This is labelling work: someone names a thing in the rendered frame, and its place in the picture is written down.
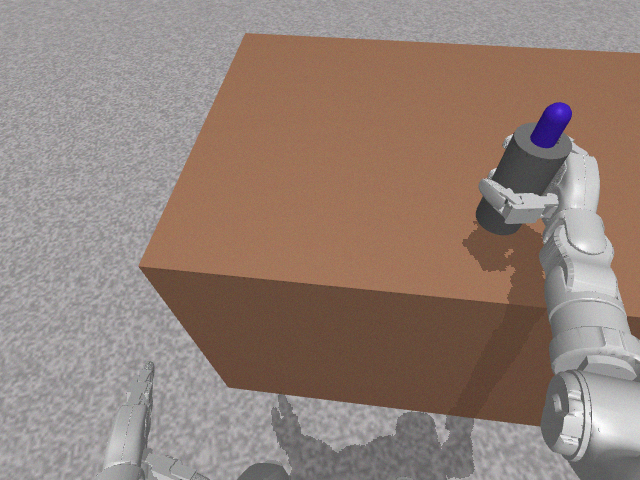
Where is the right robot arm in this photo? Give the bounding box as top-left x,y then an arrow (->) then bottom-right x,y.
539,209 -> 640,480

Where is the right robot hand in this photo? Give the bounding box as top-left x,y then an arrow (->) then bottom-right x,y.
478,134 -> 600,226

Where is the left robot arm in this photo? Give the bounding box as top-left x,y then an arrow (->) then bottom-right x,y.
94,464 -> 145,480

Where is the left robot hand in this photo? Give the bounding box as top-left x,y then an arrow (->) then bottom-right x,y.
102,361 -> 210,480

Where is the bottle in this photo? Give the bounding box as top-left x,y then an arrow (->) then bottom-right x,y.
476,102 -> 572,235

